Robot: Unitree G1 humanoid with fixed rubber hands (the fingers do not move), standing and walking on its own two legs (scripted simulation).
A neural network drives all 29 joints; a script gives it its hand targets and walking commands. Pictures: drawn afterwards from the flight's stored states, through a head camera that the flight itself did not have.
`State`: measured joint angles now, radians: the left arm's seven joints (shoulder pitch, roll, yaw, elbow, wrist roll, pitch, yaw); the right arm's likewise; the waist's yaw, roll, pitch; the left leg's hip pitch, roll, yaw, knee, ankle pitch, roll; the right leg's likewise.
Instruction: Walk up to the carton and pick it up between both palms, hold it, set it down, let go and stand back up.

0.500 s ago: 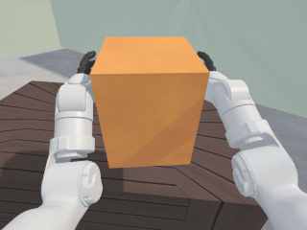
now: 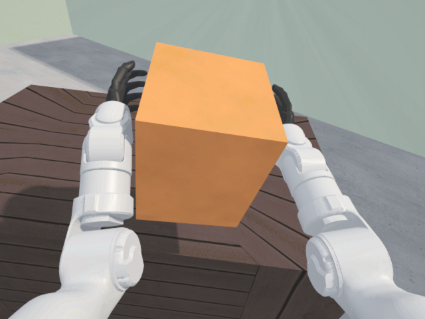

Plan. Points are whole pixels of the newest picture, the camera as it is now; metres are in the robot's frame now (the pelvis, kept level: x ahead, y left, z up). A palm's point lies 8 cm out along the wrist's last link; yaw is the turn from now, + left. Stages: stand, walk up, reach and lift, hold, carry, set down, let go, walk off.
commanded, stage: set down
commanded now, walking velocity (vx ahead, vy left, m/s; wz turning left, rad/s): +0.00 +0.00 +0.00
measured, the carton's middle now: (199, 141) +0.39 +0.01 +0.20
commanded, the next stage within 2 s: none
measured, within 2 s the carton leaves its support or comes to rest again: neither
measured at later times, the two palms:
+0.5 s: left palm (124, 117) +0.41 +0.14 +0.24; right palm (281, 138) +0.38 -0.15 +0.21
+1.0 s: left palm (132, 133) +0.42 +0.13 +0.20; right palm (278, 151) +0.39 -0.16 +0.17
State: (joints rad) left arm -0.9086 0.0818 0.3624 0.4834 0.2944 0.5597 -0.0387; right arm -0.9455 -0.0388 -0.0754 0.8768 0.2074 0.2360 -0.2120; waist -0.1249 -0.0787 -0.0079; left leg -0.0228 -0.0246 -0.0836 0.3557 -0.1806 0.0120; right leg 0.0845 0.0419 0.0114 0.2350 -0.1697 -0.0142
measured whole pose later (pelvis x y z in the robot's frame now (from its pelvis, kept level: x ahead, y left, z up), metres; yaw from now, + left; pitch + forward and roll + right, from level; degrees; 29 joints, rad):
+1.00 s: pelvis +0.00 +0.00 +0.00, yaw -1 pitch -6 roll -1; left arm -0.85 0.03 0.36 0.63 0.30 0.39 0.01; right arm -0.85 0.01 -0.23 0.91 0.03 0.14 -0.16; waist -0.09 -0.07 0.00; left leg -0.06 -0.02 -0.04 0.33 -0.17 0.02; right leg 0.02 0.03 0.00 0.25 -0.17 -0.01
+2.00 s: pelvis +0.01 +0.00 +0.00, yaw -3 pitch +0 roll -1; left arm -0.84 0.00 0.45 0.84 0.33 0.16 -0.01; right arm -0.78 0.11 -0.51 0.88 -0.28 0.02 -0.08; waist -0.05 -0.05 -0.01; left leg -0.15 -0.01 0.01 0.31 -0.16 0.02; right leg -0.09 0.02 -0.02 0.24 -0.15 -0.01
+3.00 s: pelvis +0.01 +0.00 +0.00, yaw -3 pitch +2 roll -1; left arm -0.78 -0.02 0.48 0.85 0.37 0.05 -0.03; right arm -0.72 0.15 -0.57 0.85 -0.37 -0.09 -0.04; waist -0.04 -0.04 -0.01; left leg -0.19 0.00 0.03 0.31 -0.15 0.02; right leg -0.13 0.01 -0.05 0.24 -0.15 -0.01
